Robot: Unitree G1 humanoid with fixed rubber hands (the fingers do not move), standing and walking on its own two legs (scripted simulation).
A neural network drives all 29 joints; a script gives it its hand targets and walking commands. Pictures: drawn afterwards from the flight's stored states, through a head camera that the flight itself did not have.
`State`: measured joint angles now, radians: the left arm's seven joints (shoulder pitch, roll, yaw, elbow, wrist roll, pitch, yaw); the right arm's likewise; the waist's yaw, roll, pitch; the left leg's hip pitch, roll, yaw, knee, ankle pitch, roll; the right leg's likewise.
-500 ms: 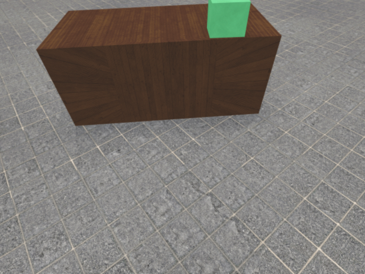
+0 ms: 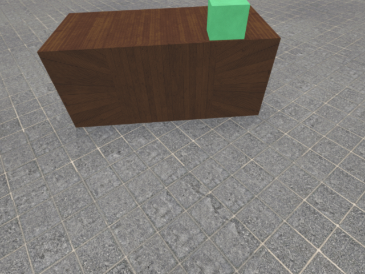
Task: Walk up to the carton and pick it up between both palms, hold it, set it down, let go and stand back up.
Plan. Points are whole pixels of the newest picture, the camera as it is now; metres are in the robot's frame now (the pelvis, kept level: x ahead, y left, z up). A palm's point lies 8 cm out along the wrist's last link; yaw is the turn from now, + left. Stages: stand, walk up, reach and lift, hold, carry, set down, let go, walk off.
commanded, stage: stand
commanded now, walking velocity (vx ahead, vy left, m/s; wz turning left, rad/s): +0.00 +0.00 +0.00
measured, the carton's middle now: (226, 18) +1.59 -0.22 -0.03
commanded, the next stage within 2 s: none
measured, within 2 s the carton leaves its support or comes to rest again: neither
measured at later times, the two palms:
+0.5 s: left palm out of the picture -0.03 +0.20 -0.15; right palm out of the picture -0.04 -0.19 -0.15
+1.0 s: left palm out of the picture -0.04 +0.20 -0.15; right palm out of the picture -0.04 -0.19 -0.15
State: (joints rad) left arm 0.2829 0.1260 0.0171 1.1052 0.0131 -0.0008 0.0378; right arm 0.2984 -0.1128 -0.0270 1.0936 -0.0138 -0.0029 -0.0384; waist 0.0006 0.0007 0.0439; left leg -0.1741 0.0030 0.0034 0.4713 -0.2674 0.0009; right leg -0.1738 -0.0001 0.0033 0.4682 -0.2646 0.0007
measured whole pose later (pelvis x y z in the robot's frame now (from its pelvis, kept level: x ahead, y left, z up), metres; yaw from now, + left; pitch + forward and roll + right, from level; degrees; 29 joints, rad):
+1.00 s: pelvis -0.01 +0.00 +0.00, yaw +0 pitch -2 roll +0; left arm 0.31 0.09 0.00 1.17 0.01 0.00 0.04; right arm 0.32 -0.09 -0.01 1.16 -0.01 -0.01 -0.04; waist 0.00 0.00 0.04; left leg -0.18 0.00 0.00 0.45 -0.24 0.00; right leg -0.18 0.00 0.01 0.44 -0.24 0.01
